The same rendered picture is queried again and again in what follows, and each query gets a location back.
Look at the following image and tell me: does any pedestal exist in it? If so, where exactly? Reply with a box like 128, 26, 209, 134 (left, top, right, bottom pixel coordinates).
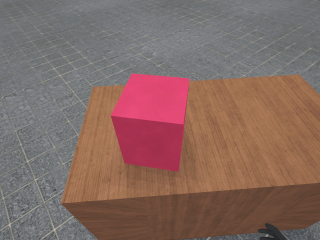
61, 74, 320, 240

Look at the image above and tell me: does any carton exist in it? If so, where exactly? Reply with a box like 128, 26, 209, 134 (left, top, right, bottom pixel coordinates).
111, 73, 190, 172

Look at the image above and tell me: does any robot right hand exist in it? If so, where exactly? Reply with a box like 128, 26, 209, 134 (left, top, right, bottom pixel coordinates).
258, 223, 287, 240

